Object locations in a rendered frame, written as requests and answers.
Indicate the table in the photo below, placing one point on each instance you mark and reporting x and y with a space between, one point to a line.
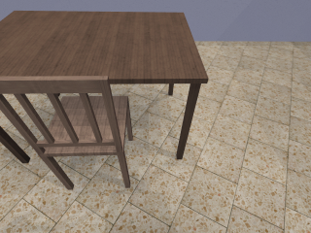
128 47

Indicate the chair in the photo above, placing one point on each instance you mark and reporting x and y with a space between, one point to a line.
81 126

